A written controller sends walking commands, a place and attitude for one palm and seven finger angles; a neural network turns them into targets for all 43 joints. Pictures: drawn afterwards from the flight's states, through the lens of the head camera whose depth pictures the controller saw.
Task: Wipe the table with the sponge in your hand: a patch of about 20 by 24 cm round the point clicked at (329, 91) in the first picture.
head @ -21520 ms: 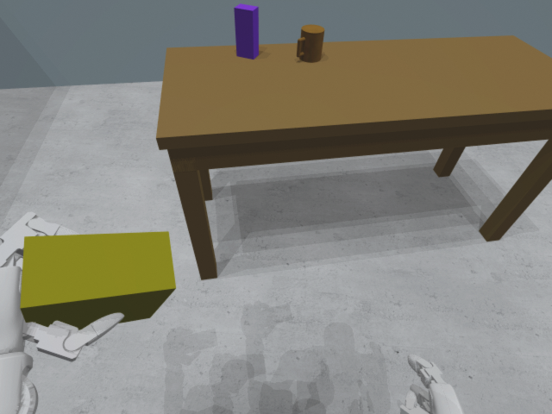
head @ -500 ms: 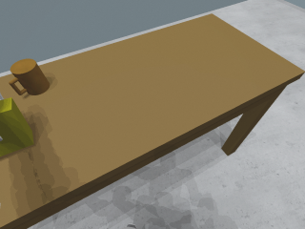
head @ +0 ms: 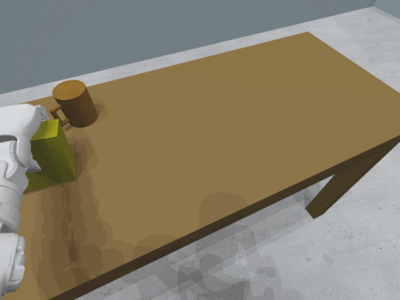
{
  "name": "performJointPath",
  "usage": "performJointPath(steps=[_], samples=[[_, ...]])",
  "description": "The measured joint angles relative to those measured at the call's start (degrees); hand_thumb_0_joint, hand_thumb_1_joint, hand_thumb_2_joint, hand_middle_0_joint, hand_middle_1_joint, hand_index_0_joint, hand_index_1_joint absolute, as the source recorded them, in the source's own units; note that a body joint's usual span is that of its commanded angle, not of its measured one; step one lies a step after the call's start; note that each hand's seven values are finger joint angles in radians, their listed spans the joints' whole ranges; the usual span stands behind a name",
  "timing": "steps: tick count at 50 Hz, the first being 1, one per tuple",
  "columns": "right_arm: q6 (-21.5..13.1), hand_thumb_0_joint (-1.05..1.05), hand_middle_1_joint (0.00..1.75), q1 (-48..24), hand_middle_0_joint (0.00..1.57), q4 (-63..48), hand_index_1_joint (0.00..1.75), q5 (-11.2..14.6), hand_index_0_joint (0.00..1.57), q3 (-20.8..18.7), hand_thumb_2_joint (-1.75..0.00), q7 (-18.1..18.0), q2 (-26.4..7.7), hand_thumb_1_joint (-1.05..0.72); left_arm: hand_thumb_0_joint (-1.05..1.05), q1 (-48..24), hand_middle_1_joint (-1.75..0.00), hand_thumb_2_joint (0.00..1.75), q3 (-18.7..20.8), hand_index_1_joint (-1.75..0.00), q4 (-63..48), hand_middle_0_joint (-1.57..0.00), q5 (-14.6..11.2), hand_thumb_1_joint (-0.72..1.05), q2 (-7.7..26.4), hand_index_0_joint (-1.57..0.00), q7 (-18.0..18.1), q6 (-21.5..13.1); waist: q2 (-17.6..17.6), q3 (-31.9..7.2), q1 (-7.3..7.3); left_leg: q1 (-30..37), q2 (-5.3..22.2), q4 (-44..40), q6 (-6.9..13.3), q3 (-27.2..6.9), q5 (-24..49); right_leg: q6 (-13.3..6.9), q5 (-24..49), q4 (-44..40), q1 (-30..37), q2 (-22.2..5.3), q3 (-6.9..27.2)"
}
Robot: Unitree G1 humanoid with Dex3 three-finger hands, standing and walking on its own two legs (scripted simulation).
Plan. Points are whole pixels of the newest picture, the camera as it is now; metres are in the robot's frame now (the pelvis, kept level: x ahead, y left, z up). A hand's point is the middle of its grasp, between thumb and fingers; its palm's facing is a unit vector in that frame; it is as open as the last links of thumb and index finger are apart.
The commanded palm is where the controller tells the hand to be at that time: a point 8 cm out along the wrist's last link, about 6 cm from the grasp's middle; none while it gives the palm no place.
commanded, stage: slide across to the middle lane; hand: left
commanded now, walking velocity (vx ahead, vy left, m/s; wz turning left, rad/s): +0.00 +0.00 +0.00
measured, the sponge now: (35, 164) +0.37 +0.39 +0.03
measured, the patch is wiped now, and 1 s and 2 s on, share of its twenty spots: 0.45 0.55 0.80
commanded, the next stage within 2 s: wipe back along the middle lane in 0.38 s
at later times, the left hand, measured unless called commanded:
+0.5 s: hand (63, 131) +0.42 +0.32 +0.08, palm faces -0.07 +0.00 -1.00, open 10.6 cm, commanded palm +0.39 +0.30 +0.13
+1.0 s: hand (70, 148) +0.38 +0.29 +0.08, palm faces -0.05 -0.04 -1.00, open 10.6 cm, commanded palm +0.34 +0.27 +0.11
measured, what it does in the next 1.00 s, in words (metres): stands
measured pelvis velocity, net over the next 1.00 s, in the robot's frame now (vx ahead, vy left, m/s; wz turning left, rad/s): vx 0.02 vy -0.03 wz -0.01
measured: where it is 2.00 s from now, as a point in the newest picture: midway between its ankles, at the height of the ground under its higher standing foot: outside the picture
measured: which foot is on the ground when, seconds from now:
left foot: down 0.00-1.00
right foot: down 0.00-1.00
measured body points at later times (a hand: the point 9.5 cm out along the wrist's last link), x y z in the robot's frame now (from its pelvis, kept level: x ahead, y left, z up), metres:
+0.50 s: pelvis +0.02 +0.01 +0.01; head +0.06 +0.01 +0.46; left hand +0.42 +0.32 +0.14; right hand +0.15 -0.23 -0.12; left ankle +0.02 +0.07 -0.72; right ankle -0.02 -0.12 -0.72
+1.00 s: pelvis +0.02 -0.03 +0.01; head +0.03 -0.04 +0.46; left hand +0.38 +0.29 +0.13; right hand +0.17 -0.28 -0.10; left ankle +0.02 +0.07 -0.72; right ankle -0.02 -0.12 -0.72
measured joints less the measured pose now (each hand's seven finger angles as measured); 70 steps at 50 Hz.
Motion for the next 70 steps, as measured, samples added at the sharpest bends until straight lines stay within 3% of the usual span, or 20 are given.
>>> performJointPath(steps=[12, 18, 24, 29, 38, 45, 56, 70], samples=[[-0.9, 0.01, 0.3, -3.5, 0.2, 0.4, 0.3, -0.5, 0.2, 0.5, -0.9, 0.8, 1.2, -0.9, 0.01, -2.0, -1.29, 1.07, -7.5, -1.29, -3.5, -0.69, -1.4, -0.55, -7.0, -0.7, 1.5, 8.9, -0.5, 0.7, 1.34, 4.3, -2.3, -3.7, 1.2, -0.3, 1.3, -0.3, -0.3, -2.1, 4.0, -2.4, -0.3], [-0.4, 0.01, 0.3, -4.8, 0.2, 0.2, 0.3, -0.7, 0.2, 0.8, -0.9, 1.1, 1.2, -0.9, 0.01, -2.2, -1.3, 1.07, -9.3, -1.3, -4.9, -0.68, -2.6, -0.55, -10.1, -0.69, 1.0, 11.4, -0.2, 0.8, 1.51, 5.8, -2.6, -4.8, 1.4, -0.3, 1.4, 0.2, -0.2, -3.3, 5.5, -2.7, -0.2], [0.2, 0.01, 0.3, -5.1, 0.2, -0.1, 0.3, -1.3, 0.2, 0.8, -0.9, 1.8, 1.1, -0.9, 0.0, -2.5, -1.3, 1.07, -9.9, -1.3, -5.9, -0.68, -1.8, -0.54, -12.2, -0.69, 1.2, 13.2, -0.2, 0.8, 1.11, 6.3, -2.5, -5.5, 1.1, -0.4, 1.5, -0.1, -0.2, -3.6, 5.9, -2.7, -0.2], [1.7, 0.01, 0.3, -5.0, 0.2, -0.3, 0.3, -1.8, 0.2, 0.8, -0.9, 2.6, 0.7, -0.9, 0.0, 1.8, -1.31, 1.07, -8.0, -1.31, -9.3, -0.67, -1.9, -0.54, -13.6, -0.68, 2.7, 15.1, 0.4, 0.1, 0.92, 7.3, -1.8, -6.1, 0.7, 0.2, 1.2, 0.5, 0.1, -4.6, 6.8, -2.1, 0.6], [3.6, 0.01, 0.3, -5.3, 0.2, -0.9, 0.3, -1.0, 0.2, 1.5, -0.9, 2.4, 0.1, -0.9, 0.0, 7.5, -1.34, 1.07, -5.4, -1.34, -12.9, -0.64, -2.5, -0.52, -13.2, -0.65, 2.8, 18.4, -0.2, 0.1, 0.17, 10.3, -0.3, -7.0, -0.4, 0.4, 0.7, -0.6, 0.4, -5.7, 9.6, -0.6, 1.1], [3.7, 0.01, 0.3, -5.9, 0.2, -1.9, 0.3, -0.4, 0.2, 1.5, -0.9, 1.9, -0.9, -0.9, 0.0, 10.7, -1.35, 1.06, -4.4, -1.35, -14.7, -0.63, -3.2, -0.51, -12.3, -0.64, 1.5, 18.2, 0.0, 0.2, -0.08, 11.9, 0.6, -7.4, -1.1, 0.4, 0.6, -1.4, 0.6, -6.3, 11.1, 0.2, 1.2], [3.5, 0.01, 0.3, -6.7, 0.2, -2.6, 0.3, -0.1, 0.2, 1.3, -0.9, 2.0, -1.1, -0.9, -0.01, 16.7, -1.36, 1.06, -3.8, -1.37, -20.3, -0.61, -3.9, -0.5, -12.9, -0.62, 1.8, 17.7, 0.6, 0.0, 0.85, 13.1, 1.2, -7.8, -1.7, 0.7, 0.5, -2.1, 0.7, -6.4, 12.0, 0.8, 1.5], [3.3, 0.01, 0.3, -9.0, 0.2, -2.9, 0.3, 0.2, 0.2, 1.8, -0.9, 2.0, 0.0, -0.9, -0.01, 21.7, -1.37, 1.06, -6.6, -1.37, -28.0, -0.6, -3.9, -0.49, -15.1, -0.61, 2.8, 22.1, 1.1, 0.2, 1.63, 14.3, 0.8, -7.9, -1.3, 1.0, 0.6, -1.6, 0.5, -6.0, 12.9, 0.3, 1.8]])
